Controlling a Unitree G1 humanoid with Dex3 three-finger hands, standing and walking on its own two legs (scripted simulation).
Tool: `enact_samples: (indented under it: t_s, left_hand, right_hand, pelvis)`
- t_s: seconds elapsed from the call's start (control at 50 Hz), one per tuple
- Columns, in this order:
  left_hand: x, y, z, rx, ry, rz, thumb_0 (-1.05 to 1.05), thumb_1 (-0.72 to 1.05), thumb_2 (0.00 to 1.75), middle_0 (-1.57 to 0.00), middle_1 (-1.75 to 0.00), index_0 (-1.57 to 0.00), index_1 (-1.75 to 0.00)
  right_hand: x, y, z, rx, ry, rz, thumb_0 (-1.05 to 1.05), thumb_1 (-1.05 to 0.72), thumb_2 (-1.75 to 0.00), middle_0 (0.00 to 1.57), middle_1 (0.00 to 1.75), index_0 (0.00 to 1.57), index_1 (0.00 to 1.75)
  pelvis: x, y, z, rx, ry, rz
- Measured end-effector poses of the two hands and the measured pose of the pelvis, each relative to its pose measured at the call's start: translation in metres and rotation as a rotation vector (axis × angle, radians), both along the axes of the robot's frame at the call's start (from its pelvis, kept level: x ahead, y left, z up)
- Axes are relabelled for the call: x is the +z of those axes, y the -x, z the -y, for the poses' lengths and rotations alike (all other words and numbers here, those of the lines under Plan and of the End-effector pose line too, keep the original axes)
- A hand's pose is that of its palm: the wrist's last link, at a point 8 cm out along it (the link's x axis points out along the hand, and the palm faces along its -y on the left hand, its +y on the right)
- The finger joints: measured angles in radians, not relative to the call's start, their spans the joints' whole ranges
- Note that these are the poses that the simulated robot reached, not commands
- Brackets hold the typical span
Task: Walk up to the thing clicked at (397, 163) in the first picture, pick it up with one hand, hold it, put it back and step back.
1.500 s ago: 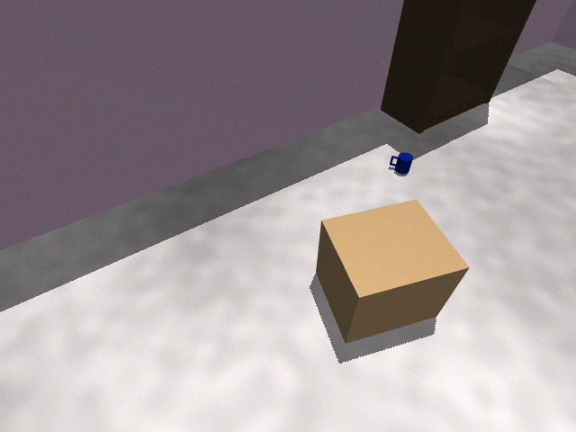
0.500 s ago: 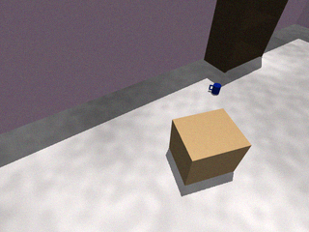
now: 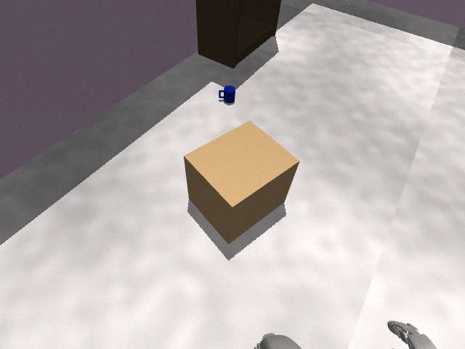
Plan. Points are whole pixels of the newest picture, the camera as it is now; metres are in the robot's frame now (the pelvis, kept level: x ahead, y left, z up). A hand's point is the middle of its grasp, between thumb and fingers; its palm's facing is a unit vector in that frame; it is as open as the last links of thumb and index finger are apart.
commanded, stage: walk up
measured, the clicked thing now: (226, 94) +1.74 -0.06 -0.73
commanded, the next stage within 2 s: none
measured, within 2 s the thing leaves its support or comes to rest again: neither
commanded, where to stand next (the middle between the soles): +0.07 -0.03 m, yaw -58 degrees
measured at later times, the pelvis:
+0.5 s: pelvis +0.03 +0.00 -0.01, yaw -25 degrees
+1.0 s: pelvis +0.04 +0.00 -0.02, yaw -42 degrees
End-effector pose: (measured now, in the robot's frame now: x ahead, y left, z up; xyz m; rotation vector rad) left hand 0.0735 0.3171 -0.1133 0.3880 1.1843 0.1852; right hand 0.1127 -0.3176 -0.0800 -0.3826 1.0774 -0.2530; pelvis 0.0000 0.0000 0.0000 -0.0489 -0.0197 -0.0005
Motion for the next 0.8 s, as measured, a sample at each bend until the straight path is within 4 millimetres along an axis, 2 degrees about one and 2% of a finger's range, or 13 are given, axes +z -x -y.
enact_samples:
  t_s: [0.08,0.16,0.28,0.34,0.4,0.5,0.64,0.72,0.8]
  left_hand:
    - [0.008,-0.040,-0.005,-0.102,0.013,0.040,0.01,0.90,0.90,-0.20,-0.30,-0.20,-0.29]
    - [0.011,-0.079,0.004,-0.218,0.010,0.049,0.01,0.90,0.90,-0.20,-0.30,-0.20,-0.29]
    - [0.016,-0.140,0.041,-0.382,-0.006,0.087,0.01,0.90,0.90,-0.20,-0.30,-0.20,-0.29]
    - [0.018,-0.163,0.063,-0.439,-0.009,0.131,0.01,0.90,0.90,-0.20,-0.30,-0.20,-0.29]
    - [0.023,-0.173,0.080,-0.464,0.007,0.178,0.01,0.90,0.90,-0.20,-0.30,-0.20,-0.30]
    - [0.024,-0.178,0.098,-0.493,0.029,0.129,0.01,0.90,0.90,-0.20,-0.30,-0.20,-0.30]
    - [0.008,-0.210,0.106,-0.587,0.077,0.124,0.01,0.90,0.90,-0.21,-0.30,-0.20,-0.30]
    - [-0.015,-0.233,0.104,-0.597,0.094,0.132,0.01,0.90,0.90,-0.20,-0.30,-0.20,-0.30]
    - [-0.021,-0.236,0.110,-0.665,0.092,0.060,0.01,0.90,0.90,-0.20,-0.30,-0.20,-0.30]
  right_hand:
    - [0.002,0.044,-0.004,-0.097,-0.009,-0.013,0.01,-0.90,-0.90,0.20,0.30,0.21,0.30]
    - [-0.007,0.083,-0.007,-0.183,-0.030,-0.020,0.01,-0.90,-0.90,0.20,0.30,0.21,0.30]
    - [-0.032,0.139,-0.008,-0.324,-0.069,-0.053,0.01,-0.90,-0.90,0.21,0.30,0.21,0.30]
    - [-0.048,0.159,-0.007,-0.396,-0.092,-0.078,0.01,-0.90,-0.90,0.20,0.30,0.21,0.30]
    - [-0.049,0.163,-0.011,-0.429,-0.122,-0.093,0.01,-0.90,-0.90,0.20,0.30,0.21,0.30]
    - [-0.034,0.147,-0.011,-0.453,-0.129,0.000,0.01,-0.90,-0.90,0.20,0.30,0.21,0.30]
    - [-0.025,0.141,-0.006,-0.497,-0.004,0.024,0.01,-0.90,-0.90,0.21,0.30,0.21,0.30]
    - [-0.020,0.150,-0.016,-0.527,0.064,0.010,0.00,-0.90,-0.90,0.20,0.30,0.21,0.30]
    - [-0.004,0.169,-0.026,-0.587,0.078,0.009,0.01,-0.90,-0.90,0.21,0.30,0.21,0.30]
  pelvis:
    - [0.002,-0.003,-0.008,-0.070,-0.007,0.005]
    - [-0.002,-0.006,-0.013,-0.151,-0.025,0.010]
    - [-0.014,-0.013,-0.010,-0.254,-0.052,0.003]
    - [-0.021,-0.015,-0.005,-0.284,-0.022,0.007]
    - [-0.018,-0.017,0.001,-0.355,-0.055,0.030]
    - [-0.006,-0.028,0.003,-0.441,-0.070,0.035]
    - [-0.017,-0.044,-0.008,-0.523,-0.046,0.016]
    - [-0.028,-0.049,-0.014,-0.561,-0.064,0.030]
    - [-0.020,-0.049,-0.015,-0.629,-0.026,0.031]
